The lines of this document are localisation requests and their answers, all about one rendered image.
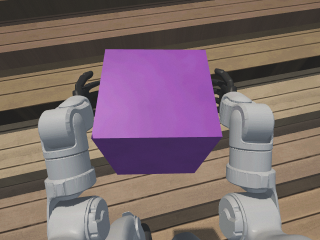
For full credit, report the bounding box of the left robot upper arm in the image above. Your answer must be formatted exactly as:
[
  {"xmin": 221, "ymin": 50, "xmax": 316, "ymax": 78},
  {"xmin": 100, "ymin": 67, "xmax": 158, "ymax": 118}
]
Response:
[{"xmin": 47, "ymin": 195, "xmax": 111, "ymax": 240}]

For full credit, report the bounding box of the right robot hand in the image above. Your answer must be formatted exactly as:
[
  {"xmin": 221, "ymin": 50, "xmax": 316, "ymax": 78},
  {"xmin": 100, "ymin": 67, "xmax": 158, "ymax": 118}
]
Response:
[{"xmin": 211, "ymin": 68, "xmax": 237, "ymax": 113}]

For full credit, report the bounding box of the right robot forearm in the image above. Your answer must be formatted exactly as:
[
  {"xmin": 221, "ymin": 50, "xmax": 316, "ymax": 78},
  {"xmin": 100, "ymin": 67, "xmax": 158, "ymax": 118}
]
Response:
[{"xmin": 219, "ymin": 91, "xmax": 282, "ymax": 226}]

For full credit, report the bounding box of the left robot hand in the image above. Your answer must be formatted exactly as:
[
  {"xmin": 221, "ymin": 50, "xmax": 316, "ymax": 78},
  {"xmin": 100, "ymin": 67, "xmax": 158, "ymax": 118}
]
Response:
[{"xmin": 72, "ymin": 71, "xmax": 101, "ymax": 116}]

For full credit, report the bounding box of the left robot thigh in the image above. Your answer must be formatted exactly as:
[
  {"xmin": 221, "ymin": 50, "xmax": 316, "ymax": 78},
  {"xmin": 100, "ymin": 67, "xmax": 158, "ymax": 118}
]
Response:
[{"xmin": 105, "ymin": 215, "xmax": 143, "ymax": 240}]

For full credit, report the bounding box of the left robot forearm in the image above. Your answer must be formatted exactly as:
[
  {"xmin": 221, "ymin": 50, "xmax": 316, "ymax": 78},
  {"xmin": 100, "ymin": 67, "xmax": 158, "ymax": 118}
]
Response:
[{"xmin": 38, "ymin": 95, "xmax": 97, "ymax": 239}]

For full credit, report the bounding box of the right robot upper arm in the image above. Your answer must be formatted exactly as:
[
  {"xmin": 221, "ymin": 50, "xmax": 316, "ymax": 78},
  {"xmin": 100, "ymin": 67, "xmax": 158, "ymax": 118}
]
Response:
[{"xmin": 218, "ymin": 192, "xmax": 312, "ymax": 240}]

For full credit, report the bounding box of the carton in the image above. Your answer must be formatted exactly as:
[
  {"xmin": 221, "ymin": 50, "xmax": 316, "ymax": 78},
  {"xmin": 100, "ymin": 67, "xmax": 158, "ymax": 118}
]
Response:
[{"xmin": 91, "ymin": 49, "xmax": 223, "ymax": 175}]

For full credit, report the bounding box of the left robot foot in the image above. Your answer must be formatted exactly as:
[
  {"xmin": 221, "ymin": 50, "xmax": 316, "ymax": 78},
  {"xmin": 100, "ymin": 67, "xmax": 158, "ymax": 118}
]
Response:
[{"xmin": 141, "ymin": 223, "xmax": 152, "ymax": 240}]

